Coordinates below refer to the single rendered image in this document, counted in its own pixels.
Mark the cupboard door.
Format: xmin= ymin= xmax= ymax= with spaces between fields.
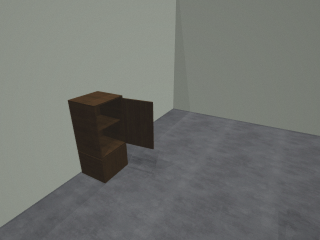
xmin=122 ymin=98 xmax=154 ymax=149

